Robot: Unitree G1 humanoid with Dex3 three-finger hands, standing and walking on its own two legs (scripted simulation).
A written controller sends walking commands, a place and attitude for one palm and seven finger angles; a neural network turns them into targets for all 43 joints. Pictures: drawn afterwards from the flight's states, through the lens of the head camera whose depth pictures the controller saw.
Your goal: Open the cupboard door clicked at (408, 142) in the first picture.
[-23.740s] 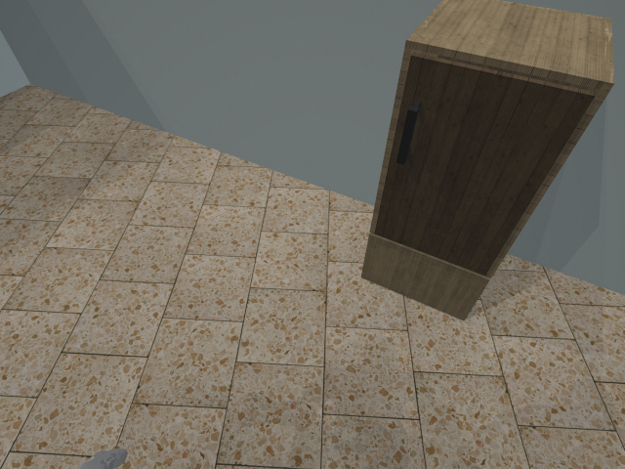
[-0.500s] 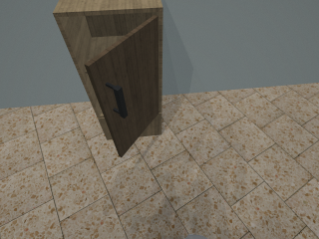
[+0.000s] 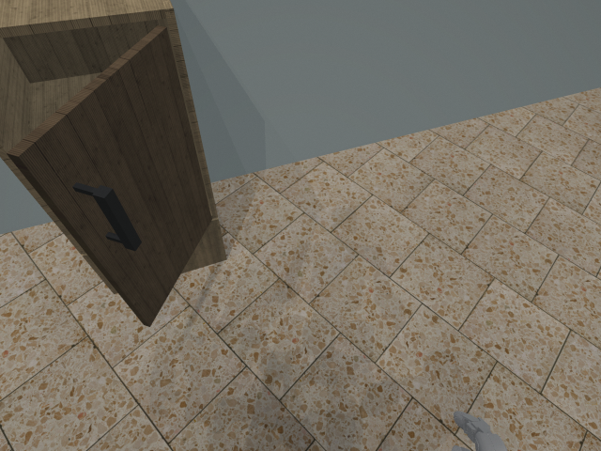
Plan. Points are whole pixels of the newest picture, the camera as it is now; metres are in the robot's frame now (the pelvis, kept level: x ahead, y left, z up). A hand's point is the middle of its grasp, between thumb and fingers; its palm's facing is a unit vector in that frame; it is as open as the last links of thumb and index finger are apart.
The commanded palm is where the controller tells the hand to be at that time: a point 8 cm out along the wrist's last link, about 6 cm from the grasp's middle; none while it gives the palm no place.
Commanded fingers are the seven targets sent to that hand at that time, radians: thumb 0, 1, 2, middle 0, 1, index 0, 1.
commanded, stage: walk to a spot facing it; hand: left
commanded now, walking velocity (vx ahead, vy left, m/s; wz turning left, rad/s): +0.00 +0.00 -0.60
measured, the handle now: (108, 217) +0.44 +0.37 -0.04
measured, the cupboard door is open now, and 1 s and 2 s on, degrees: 51 51 51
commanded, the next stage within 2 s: turn to face it in 1.94 s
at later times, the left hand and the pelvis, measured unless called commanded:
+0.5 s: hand (215, 421) +0.17 +0.14 -0.15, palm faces -0.29 -0.92 -0.27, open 7.4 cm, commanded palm none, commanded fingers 0.00 0.90 0.90 -0.20 -0.30 -0.20 -0.30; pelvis +0.03 -0.04 +0.01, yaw -19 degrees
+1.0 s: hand (317, 312) +0.36 +0.00 -0.16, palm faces -0.64 -0.75 -0.16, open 7.4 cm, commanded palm none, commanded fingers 0.00 0.90 0.90 -0.20 -0.30 -0.20 -0.30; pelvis +0.15 -0.08 +0.01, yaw -38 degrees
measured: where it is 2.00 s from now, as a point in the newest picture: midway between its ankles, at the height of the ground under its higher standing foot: (446, 371)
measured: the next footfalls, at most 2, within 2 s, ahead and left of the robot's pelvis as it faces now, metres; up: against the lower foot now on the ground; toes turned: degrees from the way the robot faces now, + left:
right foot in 0.28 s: +0.04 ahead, -0.15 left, +0.00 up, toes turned -15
left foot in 0.64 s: +0.16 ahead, +0.06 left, +0.00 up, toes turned -21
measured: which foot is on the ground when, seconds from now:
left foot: down 0.00-0.28, up 0.30-0.62, down 0.64-1.00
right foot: up 0.00-0.26, down 0.28-0.64, up 0.66-1.00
